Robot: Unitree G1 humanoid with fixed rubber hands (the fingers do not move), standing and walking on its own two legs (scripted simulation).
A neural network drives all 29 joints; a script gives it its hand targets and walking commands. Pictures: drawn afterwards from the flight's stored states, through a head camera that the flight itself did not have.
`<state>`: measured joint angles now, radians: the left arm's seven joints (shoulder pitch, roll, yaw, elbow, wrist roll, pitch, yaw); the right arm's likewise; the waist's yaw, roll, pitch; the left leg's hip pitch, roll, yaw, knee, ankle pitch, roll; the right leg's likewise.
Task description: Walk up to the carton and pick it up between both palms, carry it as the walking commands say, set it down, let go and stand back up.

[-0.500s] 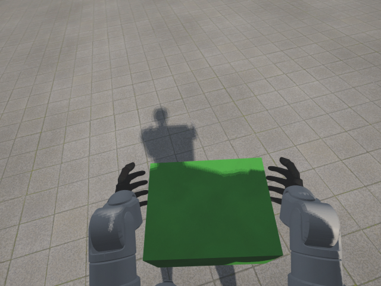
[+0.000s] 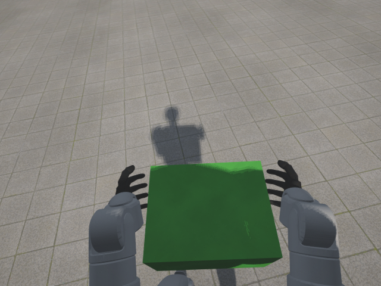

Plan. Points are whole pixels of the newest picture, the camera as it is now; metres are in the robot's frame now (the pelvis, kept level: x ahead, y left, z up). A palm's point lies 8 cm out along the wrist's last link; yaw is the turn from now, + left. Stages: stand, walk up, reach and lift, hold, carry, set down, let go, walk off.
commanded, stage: carry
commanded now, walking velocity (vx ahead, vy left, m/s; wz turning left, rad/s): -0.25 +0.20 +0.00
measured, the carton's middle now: (207, 216) +0.28 +0.01 -0.02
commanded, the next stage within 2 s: none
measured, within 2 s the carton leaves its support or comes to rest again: neither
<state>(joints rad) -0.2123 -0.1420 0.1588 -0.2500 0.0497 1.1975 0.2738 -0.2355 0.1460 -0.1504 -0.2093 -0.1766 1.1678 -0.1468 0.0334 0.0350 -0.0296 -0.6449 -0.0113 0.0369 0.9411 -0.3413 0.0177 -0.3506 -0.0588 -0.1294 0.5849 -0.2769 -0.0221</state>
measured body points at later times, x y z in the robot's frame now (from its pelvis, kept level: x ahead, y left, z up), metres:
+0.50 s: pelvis -0.19 +0.14 -0.01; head -0.16 +0.12 +0.44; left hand +0.10 +0.33 +0.07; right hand +0.13 +0.00 +0.06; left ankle -0.06 +0.23 -0.73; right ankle -0.22 +0.05 -0.74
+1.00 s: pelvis -0.36 +0.28 +0.00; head -0.33 +0.29 +0.45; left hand -0.08 +0.46 +0.05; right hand -0.05 +0.14 +0.06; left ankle -0.29 +0.38 -0.73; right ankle -0.38 +0.16 -0.67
